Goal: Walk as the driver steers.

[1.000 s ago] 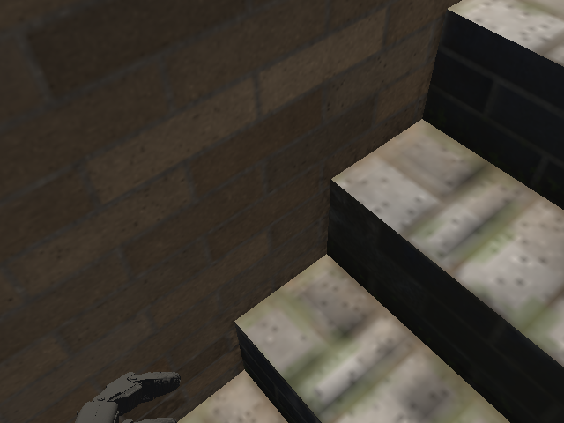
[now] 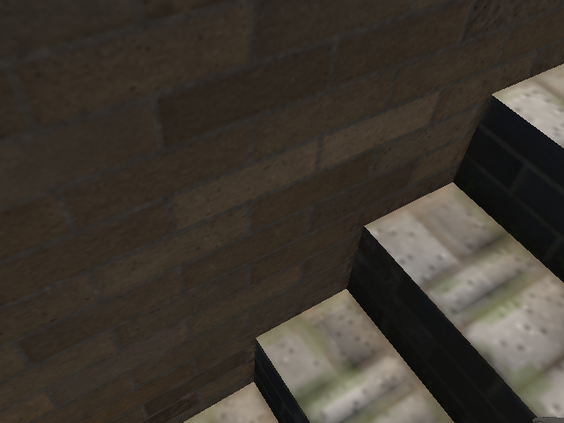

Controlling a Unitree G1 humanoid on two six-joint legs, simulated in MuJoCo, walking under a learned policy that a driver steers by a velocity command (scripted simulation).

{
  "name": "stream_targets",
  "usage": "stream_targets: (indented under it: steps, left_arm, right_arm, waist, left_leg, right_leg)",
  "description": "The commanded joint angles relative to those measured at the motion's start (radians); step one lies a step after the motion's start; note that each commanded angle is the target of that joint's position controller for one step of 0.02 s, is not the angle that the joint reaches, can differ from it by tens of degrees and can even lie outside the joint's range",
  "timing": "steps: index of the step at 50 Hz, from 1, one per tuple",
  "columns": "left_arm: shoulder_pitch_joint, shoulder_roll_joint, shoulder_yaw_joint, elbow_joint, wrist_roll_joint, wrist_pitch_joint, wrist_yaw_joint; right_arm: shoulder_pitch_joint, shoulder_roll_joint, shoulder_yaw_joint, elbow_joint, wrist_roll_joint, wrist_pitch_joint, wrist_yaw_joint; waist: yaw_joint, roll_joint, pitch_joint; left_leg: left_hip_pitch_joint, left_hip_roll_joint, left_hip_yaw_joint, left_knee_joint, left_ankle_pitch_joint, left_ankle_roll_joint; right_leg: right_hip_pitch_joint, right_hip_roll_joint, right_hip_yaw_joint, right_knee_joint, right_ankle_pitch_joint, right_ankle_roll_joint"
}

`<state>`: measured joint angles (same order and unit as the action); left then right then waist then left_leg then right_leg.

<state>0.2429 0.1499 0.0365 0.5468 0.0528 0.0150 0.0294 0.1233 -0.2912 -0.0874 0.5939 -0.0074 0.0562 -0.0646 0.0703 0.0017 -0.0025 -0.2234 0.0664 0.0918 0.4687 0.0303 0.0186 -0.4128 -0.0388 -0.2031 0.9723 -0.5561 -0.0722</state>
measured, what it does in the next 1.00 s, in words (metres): steps to the left: left foot 0.17 m lower, then right foot 0.17 m higher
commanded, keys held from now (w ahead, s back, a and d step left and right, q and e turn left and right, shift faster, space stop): shift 1.00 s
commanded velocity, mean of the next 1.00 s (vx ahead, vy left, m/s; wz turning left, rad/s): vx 0.05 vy -0.07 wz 0.21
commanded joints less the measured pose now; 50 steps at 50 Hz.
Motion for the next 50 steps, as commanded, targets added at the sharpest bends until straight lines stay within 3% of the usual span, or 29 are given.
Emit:
stream_targets:
  steps: [1,2,3,4,5,7,9,11,12,13,14,15,16,18,20,23,31,35,37,38,39,40,41,42,43,44,45,47,50]
  left_arm:
    - [-0.199,0.003,-0.007,-0.107,-0.040,-0.031,-0.004]
    - [-0.254,-0.049,-0.032,-0.128,-0.069,-0.028,-0.011]
    - [-0.254,-0.101,-0.047,-0.156,-0.082,-0.028,-0.011]
    - [-0.168,-0.095,-0.054,-0.149,-0.071,-0.040,0.003]
    - [-0.045,-0.060,-0.054,-0.113,-0.038,-0.042,0.027]
    - [-0.088,0.030,-0.033,-0.092,-0.025,-0.035,0.053]
    - [-0.142,0.041,-0.041,-0.146,-0.049,0.016,0.049]
    - [-0.074,0.028,-0.031,-0.045,-0.064,0.027,0.055]
    - [-0.110,0.151,0.024,-0.123,-0.041,-0.023,0.034]
    - [0.068,0.281,0.065,-0.081,0.006,-0.038,0.052]
    - [0.037,0.255,0.064,-0.105,0.052,-0.066,0.065]
    - [-0.034,0.202,0.047,-0.113,0.015,-0.095,0.060]
    - [-0.121,0.157,0.035,-0.098,-0.036,-0.093,0.069]
    - [-0.124,0.073,0.028,-0.047,-0.078,-0.059,0.088]
    - [-0.144,0.071,0.018,-0.044,-0.064,-0.029,0.106]
    - [-0.157,0.101,0.004,-0.060,-0.057,-0.008,0.134]
    - [-0.151,0.157,0.042,-0.141,-0.078,-0.011,0.126]
    - [-0.166,0.151,0.047,-0.178,-0.087,-0.015,0.138]
    - [-0.151,0.076,0.017,-0.177,-0.064,-0.015,0.116]
    - [-0.122,0.003,0.000,-0.157,-0.059,-0.017,0.100]
    - [-0.113,-0.062,-0.013,-0.158,-0.044,-0.032,0.080]
    - [-0.014,-0.038,-0.012,-0.133,-0.050,-0.063,0.058]
    - [0.013,0.010,-0.011,-0.121,-0.048,-0.091,0.050]
    - [-0.092,0.015,-0.014,-0.116,-0.078,-0.095,0.055]
    - [-0.253,0.075,0.008,-0.101,-0.092,-0.065,0.082]
    - [-0.355,0.065,0.000,-0.091,-0.097,-0.044,0.092]
    - [-0.345,0.050,0.004,-0.071,-0.097,-0.027,0.102]
    - [-0.242,0.068,0.019,-0.028,-0.074,-0.027,0.094]
    - [-0.183,0.022,0.017,0.005,-0.083,-0.030,0.073]
  right_arm:
    - [0.402,-0.015,-0.005,0.147,-0.042,0.007,0.010]
    - [0.430,0.004,0.018,0.172,-0.074,-0.001,0.029]
    - [0.361,-0.047,0.027,0.137,-0.073,-0.025,0.039]
    - [0.281,-0.116,0.022,0.061,-0.057,-0.034,0.046]
    - [0.220,-0.194,-0.007,0.023,-0.041,-0.038,0.045]
    - [0.110,-0.183,-0.005,-0.034,-0.031,-0.039,0.022]
    - [-0.107,-0.209,-0.008,-0.107,-0.008,-0.071,-0.001]
    - [0.126,-0.110,0.022,0.000,-0.003,-0.055,0.006]
    - [0.040,-0.243,-0.017,-0.010,0.024,-0.025,0.000]
    - [-0.021,-0.191,-0.008,-0.078,0.012,-0.006,-0.002]
    - [-0.018,-0.159,-0.019,-0.034,0.033,0.004,0.011]
    - [0.080,-0.110,-0.019,-0.018,0.052,0.004,0.031]
    - [0.099,-0.075,-0.003,-0.053,0.043,0.004,0.031]
    - [0.087,-0.068,0.007,-0.079,-0.016,0.011,0.009]
    - [0.089,-0.040,0.016,-0.077,-0.028,0.020,0.032]
    - [0.053,-0.008,0.040,-0.079,0.008,0.014,0.048]
    - [0.022,0.008,0.074,-0.019,0.011,-0.001,0.055]
    - [0.105,0.022,0.073,0.089,0.011,0.005,0.089]
    - [0.162,0.059,0.088,0.143,0.012,-0.007,0.099]
    - [0.180,0.073,0.098,0.166,-0.015,-0.017,0.115]
    - [0.182,-0.001,0.094,0.179,-0.035,-0.026,0.118]
    - [0.195,-0.058,0.072,0.203,-0.021,-0.022,0.123]
    - [0.298,-0.143,0.029,0.271,0.008,-0.015,0.130]
    - [0.312,-0.203,0.003,0.288,-0.001,-0.006,0.113]
    - [0.149,-0.089,0.052,0.205,-0.042,0.003,0.070]
    - [0.055,0.009,0.097,0.164,-0.049,-0.006,0.041]
    - [0.047,0.036,0.121,0.138,-0.041,-0.013,0.005]
    - [0.116,0.046,0.129,0.166,-0.021,-0.029,-0.024]
    - [0.265,0.102,0.143,0.211,0.000,-0.030,-0.040]
  waist:
    - [-0.224,0.195,-0.065]
    - [-0.221,0.222,0.024]
    - [-0.139,0.177,0.043]
    - [-0.068,0.158,0.008]
    - [-0.013,0.168,-0.083]
    - [-0.011,0.160,-0.055]
    - [0.065,0.189,0.050]
    - [-0.048,0.169,-0.048]
    - [0.082,0.099,-0.110]
    - [0.137,-0.370,-0.328]
    - [0.133,-0.405,-0.364]
    - [0.062,-0.317,-0.261]
    - [-0.040,-0.287,-0.119]
    - [-0.098,-0.159,0.067]
    - [-0.120,-0.098,0.025]
    - [-0.115,-0.044,-0.040]
    - [-0.028,-0.102,-0.089]
    - [-0.026,-0.077,-0.068]
    - [-0.024,-0.069,-0.065]
    - [-0.016,0.023,-0.062]
    - [-0.008,0.167,-0.070]
    - [0.034,0.183,-0.176]
    - [0.023,0.228,-0.258]
    - [-0.027,0.255,-0.197]
    - [-0.056,0.079,0.007]
    - [-0.074,0.076,0.105]
    - [-0.086,0.067,0.123]
    - [-0.083,0.067,0.081]
    - [-0.100,0.103,0.024]
  left_leg:
    - [0.446,0.001,0.058,-0.370,0.498,-0.002]
    - [0.466,0.016,0.039,-0.307,0.535,-0.003]
    - [0.384,0.095,-0.049,-0.154,0.846,-0.006]
    - [0.323,0.204,-0.156,0.083,1.342,0.050]
    - [0.292,0.300,-0.183,0.055,1.420,0.172]
    - [0.240,0.291,-0.171,-0.069,1.107,0.223]
    - [-0.111,0.391,-0.195,-0.274,0.792,0.226]
    - [0.046,0.218,-0.065,-0.102,1.317,0.175]
    - [0.003,0.063,-0.025,0.181,1.192,0.124]
    - [-0.235,-0.112,-0.126,0.488,0.201,0.051]
    - [-0.229,-0.325,-0.419,1.003,-0.574,-0.025]
    - [-0.319,-0.344,-0.586,1.231,-0.668,-0.053]
    - [-0.402,-0.307,-0.542,1.268,-0.649,-0.076]
    - [-0.488,-0.220,-0.371,1.228,-0.466,-0.093]
    - [-0.418,-0.227,-0.254,1.218,-0.252,-0.122]
    - [-0.342,-0.201,-0.242,1.083,-0.115,-0.155]
    - [-0.169,-0.009,-0.173,0.256,-0.131,-0.067]
    - [0.044,-0.013,-0.065,-0.167,0.190,-0.001]
    - [0.138,-0.010,-0.018,-0.347,0.200,-0.009]
    - [0.197,0.021,-0.085,-0.305,0.166,0.005]
    - [0.261,0.093,-0.183,-0.007,0.634,0.017]
    - [0.213,0.167,-0.166,0.104,0.863,0.055]
    - [0.190,0.241,-0.246,0.026,0.630,0.155]
    - [0.039,0.340,-0.418,-0.166,-0.030,0.260]
    - [-0.036,0.321,-0.441,-0.261,-0.426,0.229]
    - [-0.111,0.321,-0.492,-0.299,-0.514,0.205]
    - [-0.036,0.281,-0.468,-0.270,-0.536,0.184]
    - [0.052,0.204,-0.376,-0.179,-0.424,0.157]
    - [0.003,0.159,-0.316,-0.146,-0.359,0.168]
  right_leg:
    - [-0.245,0.050,-0.023,0.456,0.084,-0.069]
    - [-0.488,0.076,-0.050,0.793,-0.108,-0.059]
    - [-0.624,0.058,0.007,1.079,-0.125,-0.018]
    - [-0.694,0.063,0.060,1.152,-0.125,0.035]
    - [-0.634,0.054,0.113,1.138,-0.074,0.068]
    - [-0.621,0.029,0.141,1.029,-0.073,0.071]
    - [-0.247,-0.088,0.278,0.475,-0.216,0.011]
    - [-0.059,0.152,0.028,0.389,-0.323,-0.050]
    - [-0.058,0.027,0.270,0.200,0.460,-0.073]
    - [0.182,-0.174,0.796,-0.213,0.825,-0.255]
    - [0.079,-0.306,1.185,-0.476,0.783,-0.407]
    - [-0.046,-0.318,1.117,-0.473,0.639,-0.381]
    - [-0.141,-0.293,0.974,-0.430,0.481,-0.295]
    - [-0.244,-0.192,0.680,-0.376,0.127,-0.119]
    - [-0.269,-0.112,0.471,-0.353,0.072,-0.068]
    - [-0.196,-0.094,0.329,-0.342,0.367,-0.091]
    - [-0.114,-0.170,0.438,-0.275,0.220,-0.094]
    - [-0.251,-0.129,0.422,-0.102,0.090,-0.052]
    - [-0.281,-0.067,0.324,0.095,0.125,0.024]
    - [-0.372,-0.009,0.251,0.333,0.025,0.080]
    - [-0.630,0.057,0.181,0.688,-0.244,0.145]
    - [-0.607,0.044,0.195,0.851,-0.303,0.189]
    - [-0.558,-0.021,0.232,0.819,-0.245,0.203]
    - [-0.498,-0.057,0.236,0.812,-0.136,0.197]
    - [-0.598,-0.043,0.299,0.866,-0.091,0.208]
    - [-0.578,-0.047,0.329,0.822,-0.073,0.204]
    - [-0.648,-0.018,0.351,0.845,0.013,0.204]
    - [-0.606,-0.003,0.376,0.766,0.183,0.175]
    - [-0.518,0.001,0.337,0.810,0.178,0.169]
